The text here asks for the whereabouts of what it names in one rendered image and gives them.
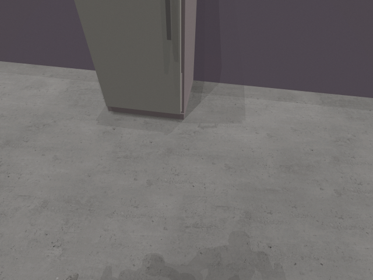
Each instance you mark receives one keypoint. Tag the fridge door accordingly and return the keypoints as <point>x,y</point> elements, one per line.
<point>137,67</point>

